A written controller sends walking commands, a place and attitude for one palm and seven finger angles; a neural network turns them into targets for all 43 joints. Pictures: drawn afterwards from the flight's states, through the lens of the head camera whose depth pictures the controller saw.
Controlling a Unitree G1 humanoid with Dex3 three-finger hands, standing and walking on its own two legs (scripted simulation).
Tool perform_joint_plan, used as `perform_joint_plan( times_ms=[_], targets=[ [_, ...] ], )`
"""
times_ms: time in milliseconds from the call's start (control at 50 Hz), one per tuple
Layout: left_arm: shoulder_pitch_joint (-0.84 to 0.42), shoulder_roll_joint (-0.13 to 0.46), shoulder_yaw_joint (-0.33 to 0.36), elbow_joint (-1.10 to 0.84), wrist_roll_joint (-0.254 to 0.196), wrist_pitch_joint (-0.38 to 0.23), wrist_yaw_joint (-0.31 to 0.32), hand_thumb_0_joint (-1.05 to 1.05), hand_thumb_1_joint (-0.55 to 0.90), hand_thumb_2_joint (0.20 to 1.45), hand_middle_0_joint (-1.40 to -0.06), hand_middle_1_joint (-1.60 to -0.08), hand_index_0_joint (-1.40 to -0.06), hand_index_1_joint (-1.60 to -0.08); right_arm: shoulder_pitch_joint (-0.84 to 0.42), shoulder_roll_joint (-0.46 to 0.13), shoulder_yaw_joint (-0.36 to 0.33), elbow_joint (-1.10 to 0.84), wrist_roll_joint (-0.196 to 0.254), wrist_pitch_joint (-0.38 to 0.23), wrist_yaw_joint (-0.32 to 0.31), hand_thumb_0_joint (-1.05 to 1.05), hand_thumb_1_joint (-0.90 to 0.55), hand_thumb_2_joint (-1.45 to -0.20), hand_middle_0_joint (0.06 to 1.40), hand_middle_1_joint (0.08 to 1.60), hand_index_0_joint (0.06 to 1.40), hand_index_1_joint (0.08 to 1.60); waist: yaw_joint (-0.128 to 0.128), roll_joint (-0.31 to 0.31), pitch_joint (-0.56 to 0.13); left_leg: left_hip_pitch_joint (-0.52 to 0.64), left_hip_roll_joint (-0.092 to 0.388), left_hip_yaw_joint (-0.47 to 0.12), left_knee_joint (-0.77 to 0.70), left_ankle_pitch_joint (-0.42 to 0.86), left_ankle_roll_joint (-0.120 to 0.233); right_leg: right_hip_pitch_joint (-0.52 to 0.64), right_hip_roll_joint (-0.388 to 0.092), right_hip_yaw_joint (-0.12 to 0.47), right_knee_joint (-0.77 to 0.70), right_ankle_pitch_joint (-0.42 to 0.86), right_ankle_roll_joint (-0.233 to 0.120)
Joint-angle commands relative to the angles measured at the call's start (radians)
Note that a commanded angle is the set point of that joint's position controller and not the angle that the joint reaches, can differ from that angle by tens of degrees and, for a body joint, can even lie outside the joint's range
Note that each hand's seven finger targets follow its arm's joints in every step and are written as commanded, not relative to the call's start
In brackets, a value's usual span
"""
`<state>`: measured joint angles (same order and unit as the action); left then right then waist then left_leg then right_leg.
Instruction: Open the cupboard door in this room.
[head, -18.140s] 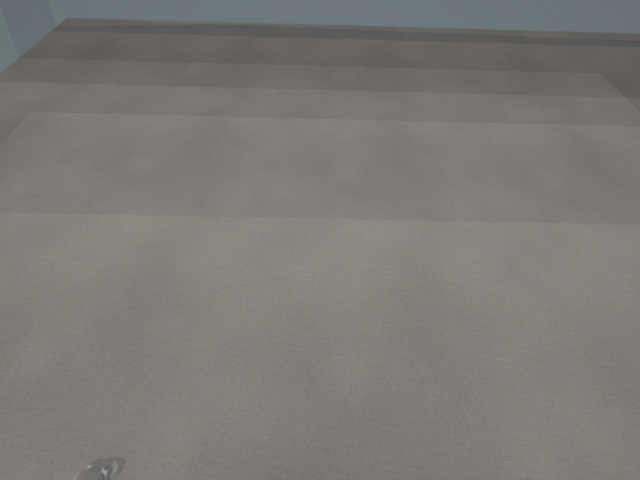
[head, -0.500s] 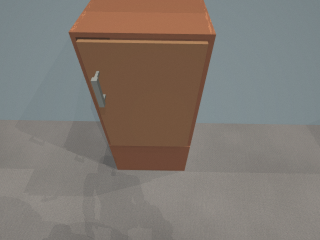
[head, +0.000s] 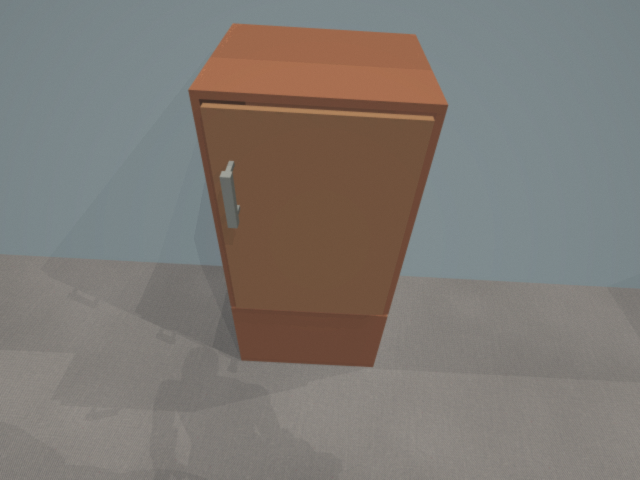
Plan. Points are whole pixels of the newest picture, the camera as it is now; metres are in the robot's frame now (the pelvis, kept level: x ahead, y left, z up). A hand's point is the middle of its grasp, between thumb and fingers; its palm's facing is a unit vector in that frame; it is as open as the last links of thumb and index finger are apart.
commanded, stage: shuffle to correct the standing spot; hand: left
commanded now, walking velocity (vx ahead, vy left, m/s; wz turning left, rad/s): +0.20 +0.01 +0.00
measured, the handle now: (232, 194) +0.63 +0.22 -0.01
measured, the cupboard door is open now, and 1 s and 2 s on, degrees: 0 0 0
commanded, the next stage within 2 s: come to a stop and stand still in 0.52 s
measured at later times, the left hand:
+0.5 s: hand out of the picture -0.03 +0.18 -0.19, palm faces +0.03 -0.99 -0.12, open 7.4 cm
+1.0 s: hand (197, 452) +0.21 +0.20 -0.19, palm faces +0.03 -0.99 -0.16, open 7.4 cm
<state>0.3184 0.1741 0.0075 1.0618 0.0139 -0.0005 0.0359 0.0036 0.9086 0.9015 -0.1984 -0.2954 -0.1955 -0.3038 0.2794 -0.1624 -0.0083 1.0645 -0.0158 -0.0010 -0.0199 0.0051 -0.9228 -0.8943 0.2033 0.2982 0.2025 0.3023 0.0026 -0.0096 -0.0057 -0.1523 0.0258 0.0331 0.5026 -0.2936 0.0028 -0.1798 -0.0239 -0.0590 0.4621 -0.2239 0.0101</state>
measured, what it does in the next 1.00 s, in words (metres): walks ahead: right foot, then left foot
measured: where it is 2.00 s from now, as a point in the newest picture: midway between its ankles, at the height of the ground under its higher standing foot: outside the picture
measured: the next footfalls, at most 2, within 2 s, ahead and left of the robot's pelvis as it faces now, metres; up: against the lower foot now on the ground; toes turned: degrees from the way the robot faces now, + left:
right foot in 0.76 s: +0.24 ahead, -0.12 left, +0.00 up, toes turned -7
left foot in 1.00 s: +0.16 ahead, +0.13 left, +0.00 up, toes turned +5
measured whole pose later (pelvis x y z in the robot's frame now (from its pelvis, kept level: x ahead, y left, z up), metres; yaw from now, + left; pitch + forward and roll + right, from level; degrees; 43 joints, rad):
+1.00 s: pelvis +0.10 +0.04 -0.03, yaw +2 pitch -3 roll -1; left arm 0.11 0.14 0.05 0.95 0.02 0.04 0.04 0.00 0.91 0.90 -0.20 -0.30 -0.20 -0.30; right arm 0.28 -0.16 -0.07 1.02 -0.02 0.01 -0.02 0.00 -0.91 -0.89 0.20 0.30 0.20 0.30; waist -0.05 -0.01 0.10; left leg -0.32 0.03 0.08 0.74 -0.40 0.00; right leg -0.42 -0.10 -0.12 0.66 -0.19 0.02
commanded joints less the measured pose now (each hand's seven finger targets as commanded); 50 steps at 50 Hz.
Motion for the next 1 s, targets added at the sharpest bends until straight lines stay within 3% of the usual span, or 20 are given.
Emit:
perform_joint_plan(
  times_ms=[0, 80, 180, 300, 360, 380, 420, 440, 480, 540, 640, 680, 700, 720, 740, 760, 800, 940, 960, 980],
  targets=[
    [0.061, 0.075, 0.012, -0.031, 0.005, -0.012, 0.005, 0.0, 0.9, 0.9, -0.2, -0.3, -0.2, -0.3, 0.057, -0.105, -0.017, -0.02, 0.0, -0.014, -0.007, 0.0, -0.9, -0.9, 0.2, 0.3, 0.2, 0.3, 0.001, 0.03, 0.098, -0.14, 0.078, -0.087, -0.18, -0.085, 0.031, -0.004, -0.067, 0.066, -0.087, -0.041, -0.016],
    [0.086, 0.058, 0.02, -0.035, 0.019, 0.002, -0.005, 0.0, 0.9, 0.9, -0.2, -0.3, -0.2, -0.3, 0.08, -0.135, -0.033, -0.021, -0.008, 0.006, -0.002, 0.0, -0.9, -0.9, 0.2, 0.3, 0.2, 0.3, 0.004, 0.085, 0.172, -0.223, 0.109, -0.147, -0.263, -0.405, 0.066, -0.073, -0.022, 0.014, -0.017, -0.26, -0.013],
    [0.136, 0.035, 0.032, -0.031, 0.017, -0.007, -0.015, 0.0, 0.9, 0.9, -0.2, -0.3, -0.2, -0.3, 0.093, -0.125, -0.037, -0.023, -0.007, 0.005, -0.002, 0.0, -0.9, -0.9, 0.2, 0.3, 0.2, 0.3, 0.015, 0.045, 0.193, -0.269, 0.106, -0.151, -0.216, -0.418, 0.085, -0.067, -0.018, 0.041, -0.001, -0.277, -0.031],
    [0.236, 0.103, 0.063, 0.0, 0.003, -0.028, -0.001, 0.0, 0.9, 0.9, -0.2, -0.3, -0.2, -0.3, 0.098, -0.031, -0.022, -0.035, -0.002, -0.019, 0.004, 0.0, -0.9, -0.9, 0.2, 0.3, 0.2, 0.3, 0.022, -0.161, 0.111, -0.31, -0.014, 0.043, 0.191, -0.148, 0.046, 0.006, -0.235, 0.369, -0.202, -0.433, -0.165],
    [0.137, 0.074, 0.058, -0.022, 0.007, -0.022, -0.002, 0.0, 0.9, 0.9, -0.2, -0.3, -0.2, -0.3, 0.182, -0.014, -0.021, -0.008, 0.0, -0.026, 0.005, 0.0, -0.9, -0.9, 0.2, 0.3, 0.2, 0.3, -0.049, -0.077, 0.145, -0.093, 0.003, 0.04, 0.044, -0.132, 0.048, -0.215, -0.163, 0.226, -0.106, -0.381, -0.133],
    [0.106, 0.042, 0.051, -0.03, 0.009, -0.019, -0.006, 0.0, 0.9, 0.9, -0.2, -0.3, -0.2, -0.3, 0.246, -0.032, -0.023, 0.021, -0.001, -0.031, 0.001, 0.0, -0.9, -0.9, 0.2, 0.3, 0.2, 0.3, -0.068, 0.021, 0.173, -0.024, 0.045, -0.039, -0.057, -0.145, 0.06, -0.288, -0.085, 0.133, 0.015, -0.319, -0.098],
    [0.005, -0.024, 0.03, -0.076, 0.016, -0.026, -0.01, 0.0, 0.9, 0.9, -0.2, -0.3, -0.2, -0.3, 0.402, -0.118, -0.043, 0.082, -0.012, -0.05, -0.02, 0.0, -0.9, -0.9, 0.2, 0.3, 0.2, 0.3, -0.122, 0.322, 0.22, 0.168, 0.323, -0.433, -0.305, 0.037, 0.176, -0.567, 0.019, -0.035, 0.466, -0.292, -0.029],
    [-0.032, 0.005, 0.035, -0.087, 0.019, -0.033, -0.011, 0.0, 0.9, 0.9, -0.2, -0.3, -0.2, -0.3, 0.399, -0.102, -0.034, 0.088, -0.008, -0.056, -0.027, 0.0, -0.9, -0.9, 0.2, 0.3, 0.2, 0.3, -0.111, 0.212, 0.236, 0.195, 0.37, -0.438, -0.282, 0.223, 0.23, -0.618, -0.042, 0.021, 0.559, -0.281, -0.038],
    [-0.043, -0.023, 0.035, -0.081, 0.011, -0.039, -0.028, 0.0, 0.9, 0.9, -0.2, -0.3, -0.2, -0.3, 0.329, -0.084, -0.022, 0.065, -0.009, -0.072, -0.032, 0.0, -0.9, -0.9, 0.2, 0.3, 0.2, 0.3, -0.075, 0.066, 0.192, 0.195, 0.34, -0.299, -0.235, 0.492, 0.248, -0.589, -0.088, 0.024, 0.588, -0.216, -0.025],
    [-0.064, -0.049, 0.032, -0.089, 0.006, -0.03, -0.042, 0.0, 0.9, 0.9, -0.2, -0.3, -0.2, -0.3, 0.285, -0.073, -0.02, 0.059, -0.005, -0.083, -0.036, 0.0, -0.9, -0.9, 0.2, 0.3, 0.2, 0.3, -0.05, 0.114, 0.162, 0.14, 0.261, -0.145, -0.251, 0.559, 0.202, -0.473, -0.081, -0.023, 0.453, -0.111, -0.013],
    [-0.117, -0.036, 0.034, -0.106, 0.001, -0.024, -0.041, 0.0, 0.9, 0.9, -0.2, -0.3, -0.2, -0.3, 0.262, -0.072, -0.025, 0.077, -0.009, -0.066, -0.036, 0.0, -0.9, -0.9, 0.2, 0.3, 0.2, 0.3, -0.039, 0.141, 0.157, 0.062, 0.208, -0.069, -0.215, 0.628, 0.164, -0.265, -0.027, -0.082, 0.204, -0.013, -0.031],
    [-0.011, -0.013, 0.038, -0.078, 0.002, -0.027, -0.028, 0.0, 0.9, 0.9, -0.2, -0.3, -0.2, -0.3, 0.247, -0.08, -0.026, 0.079, -0.003, -0.052, -0.039, 0.0, -0.9, -0.9, 0.2, 0.3, 0.2, 0.3, 0.015, 0.104, 0.08, 0.068, 0.176, -0.038, -0.065, 0.759, 0.119, -0.078, 0.004, -0.086, 0.075, 0.098, -0.034],
    [0.071, 0.024, 0.047, -0.053, 0.001, -0.035, -0.017, 0.0, 0.9, 0.9, -0.2, -0.3, -0.2, -0.3, 0.237, -0.073, -0.026, 0.076, 0.006, -0.047, -0.037, 0.0, -0.9, -0.9, 0.2, 0.3, 0.2, 0.3, 0.055, 0.062, 0.023, 0.002, 0.149, -0.033, 0.041, 0.691, 0.078, 0.101, -0.02, -0.056, 0.006, 0.258, -0.035],
    [0.143, 0.1, 0.061, -0.036, 0.002, -0.047, -0.001, 0.0, 0.9, 0.9, -0.2, -0.3, -0.2, -0.3, 0.26, -0.044, -0.024, 0.067, 0.014, -0.043, -0.03, 0.0, -0.9, -0.9, 0.2, 0.3, 0.2, 0.3, 0.069, -0.067, -0.069, -0.158, 0.073, 0.008, 0.213, 0.384, 0.025, 0.307, -0.191, 0.127, 0.045, 0.648, -0.098],
    [0.151, 0.169, 0.069, -0.037, -0.004, -0.051, 0.006, 0.0, 0.9, 0.9, -0.2, -0.3, -0.2, -0.3, 0.307, -0.027, -0.032, 0.054, 0.024, -0.029, -0.029, 0.0, -0.9, -0.9, 0.2, 0.3, 0.2, 0.3, 0.034, -0.124, -0.149, -0.192, -0.015, 0.023, 0.4, -0.224, -0.007, 0.345, -0.401, 0.262, 0.017, 1.018, -0.215],
    [0.12, 0.198, 0.076, -0.057, 0.003, -0.043, 0.014, 0.0, 0.9, 0.9, -0.2, -0.3, -0.2, -0.3, 0.264, -0.027, -0.045, 0.032, 0.02, -0.024, -0.035, 0.0, -0.9, -0.9, 0.2, 0.3, 0.2, 0.3, 0.028, -0.053, -0.074, -0.22, -0.018, -0.022, 0.486, -0.356, 0.003, 0.231, -0.436, 0.225, 0.009, 1.108, -0.258],
    [0.007, 0.136, 0.064, -0.08, 0.003, -0.031, 0.021, 0.0, 0.9, 0.9, -0.2, -0.3, -0.2, -0.3, 0.188, 0.012, -0.045, 0.014, 0.019, 0.012, -0.029, 0.0, -0.9, -0.9, 0.2, 0.3, 0.2, 0.3, 0.009, -0.208, -0.017, -0.217, 0.033, -0.041, 0.58, -0.369, -0.011, 0.021, -0.42, 0.231, -0.038, 0.893, -0.284],
    [-0.18, 0.137, 0.082, -0.174, 0.01, 0.032, 0.01, 0.0, 0.9, 0.9, -0.2, -0.3, -0.2, -0.3, 0.265, 0.006, -0.06, -0.006, 0.0, 0.024, 0.001, 0.0, -0.9, -0.9, 0.2, 0.3, 0.2, 0.3, -0.072, -0.112, 0.0, 0.014, 0.011, 0.062, 0.101, -0.007, -0.022, -0.324, -0.24, 0.083, -0.003, -0.039, -0.106],
    [-0.173, 0.091, 0.073, -0.192, 0.002, 0.047, 0.002, 0.0, 0.9, 0.9, -0.2, -0.3, -0.2, -0.3, 0.248, -0.046, -0.067, -0.03, -0.006, 0.018, 0.001, 0.0, -0.9, -0.9, 0.2, 0.3, 0.2, 0.3, -0.07, 0.069, 0.05, -0.052, 0.093, -0.094, -0.06, -0.078, 0.014, -0.388, -0.141, 0.034, 0.112, -0.225, -0.049],
    [-0.178, 0.03, 0.065, -0.216, -0.009, 0.054, -0.001, 0.0, 0.9, 0.9, -0.2, -0.3, -0.2, -0.3, 0.187, -0.129, -0.079, -0.081, -0.021, 0.007, -0.002, 0.0, -0.9, -0.9, 0.2, 0.3, 0.2, 0.3, -0.07, 0.327, 0.115, -0.238, 0.303, -0.381, -0.318, -0.235, 0.107, -0.384, -0.012, -0.028, 0.331, -0.292, 0.015]
  ],
)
